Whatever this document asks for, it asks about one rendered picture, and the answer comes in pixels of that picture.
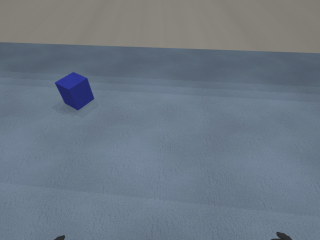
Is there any carton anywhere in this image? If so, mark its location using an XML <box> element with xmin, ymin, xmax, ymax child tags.
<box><xmin>55</xmin><ymin>72</ymin><xmax>94</xmax><ymax>110</ymax></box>

